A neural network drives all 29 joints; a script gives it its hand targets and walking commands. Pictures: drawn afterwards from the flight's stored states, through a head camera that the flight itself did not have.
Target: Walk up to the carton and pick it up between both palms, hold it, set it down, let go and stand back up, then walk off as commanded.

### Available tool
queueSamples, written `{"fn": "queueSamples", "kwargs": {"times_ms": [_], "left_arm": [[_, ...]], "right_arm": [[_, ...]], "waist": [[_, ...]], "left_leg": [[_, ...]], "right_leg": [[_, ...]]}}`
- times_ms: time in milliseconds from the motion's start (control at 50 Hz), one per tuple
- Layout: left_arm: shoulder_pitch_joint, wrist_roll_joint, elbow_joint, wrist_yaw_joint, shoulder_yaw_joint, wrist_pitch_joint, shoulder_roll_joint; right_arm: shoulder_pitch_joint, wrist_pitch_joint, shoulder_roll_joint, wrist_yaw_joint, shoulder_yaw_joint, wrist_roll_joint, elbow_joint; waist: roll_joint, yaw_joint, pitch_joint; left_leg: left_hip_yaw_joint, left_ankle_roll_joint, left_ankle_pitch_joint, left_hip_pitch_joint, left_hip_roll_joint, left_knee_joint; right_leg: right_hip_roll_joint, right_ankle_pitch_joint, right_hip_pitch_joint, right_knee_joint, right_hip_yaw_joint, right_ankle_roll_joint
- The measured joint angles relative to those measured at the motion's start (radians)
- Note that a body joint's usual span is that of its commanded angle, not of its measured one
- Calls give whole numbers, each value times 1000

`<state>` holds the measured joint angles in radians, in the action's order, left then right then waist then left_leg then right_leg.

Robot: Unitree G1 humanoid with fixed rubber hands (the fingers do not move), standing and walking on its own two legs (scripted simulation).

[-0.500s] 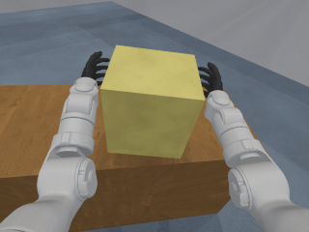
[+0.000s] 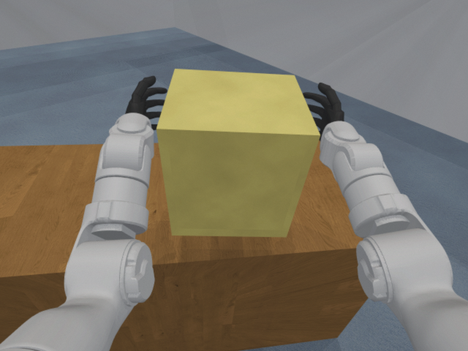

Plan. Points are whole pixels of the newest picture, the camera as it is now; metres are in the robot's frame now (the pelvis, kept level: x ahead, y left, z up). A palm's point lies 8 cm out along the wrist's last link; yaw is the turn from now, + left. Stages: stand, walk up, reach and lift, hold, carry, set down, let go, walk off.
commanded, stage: reach and lift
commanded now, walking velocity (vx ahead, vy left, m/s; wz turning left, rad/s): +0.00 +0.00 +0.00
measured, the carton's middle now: (232, 156) +0.44 +0.00 +0.15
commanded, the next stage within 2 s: hold in 1.04 s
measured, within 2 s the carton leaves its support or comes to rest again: neither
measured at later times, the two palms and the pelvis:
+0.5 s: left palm (139, 112) +0.40 +0.16 +0.26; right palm (339, 116) +0.40 -0.16 +0.27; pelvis +0.00 +0.00 +0.00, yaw +0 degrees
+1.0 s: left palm (137, 104) +0.40 +0.16 +0.28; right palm (344, 107) +0.40 -0.16 +0.29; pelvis +0.00 +0.00 +0.00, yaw +0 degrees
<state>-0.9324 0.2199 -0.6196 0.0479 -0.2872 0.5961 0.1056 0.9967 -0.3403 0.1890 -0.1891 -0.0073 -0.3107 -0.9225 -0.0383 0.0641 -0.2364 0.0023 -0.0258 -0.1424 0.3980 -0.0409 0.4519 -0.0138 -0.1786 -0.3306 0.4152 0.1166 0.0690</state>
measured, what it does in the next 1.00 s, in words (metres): stands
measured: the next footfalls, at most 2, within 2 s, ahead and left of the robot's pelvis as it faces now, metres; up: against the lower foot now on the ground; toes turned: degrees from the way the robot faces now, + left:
none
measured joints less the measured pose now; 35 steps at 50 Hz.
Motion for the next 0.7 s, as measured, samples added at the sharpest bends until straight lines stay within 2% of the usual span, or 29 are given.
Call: {"fn": "queueSamples", "kwargs": {"times_ms": [220, 700], "left_arm": [[-8, 0, 13, 6, 0, 51, -8], [-44, 0, 28, 12, 0, 115, -8]], "right_arm": [[35, -71, 22, 11, -5, -4, 0], [76, -132, 50, 16, -25, -27, 0]], "waist": [[12, 0, -20], [13, 0, -37]], "left_leg": [[1, 0, 0, 0, 0, 0], [2, 0, 0, 0, 0, 0]], "right_leg": [[0, 0, 0, 0, 0, 0], [1, 0, 0, 0, 0, 0]]}}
